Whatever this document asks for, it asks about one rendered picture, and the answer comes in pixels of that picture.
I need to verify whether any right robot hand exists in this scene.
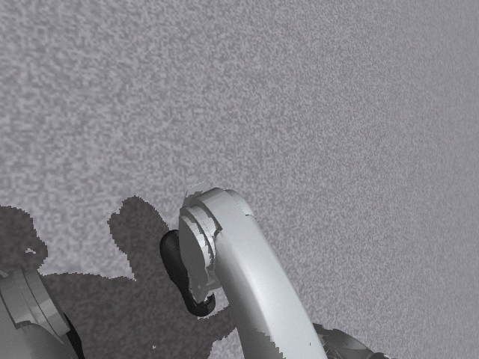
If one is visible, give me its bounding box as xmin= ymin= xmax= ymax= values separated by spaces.
xmin=313 ymin=323 xmax=375 ymax=359

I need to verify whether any left robot foot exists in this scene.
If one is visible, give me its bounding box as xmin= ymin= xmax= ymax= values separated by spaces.
xmin=62 ymin=311 xmax=85 ymax=359

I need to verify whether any right robot foot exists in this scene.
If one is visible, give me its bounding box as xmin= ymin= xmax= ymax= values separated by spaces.
xmin=159 ymin=230 xmax=216 ymax=317

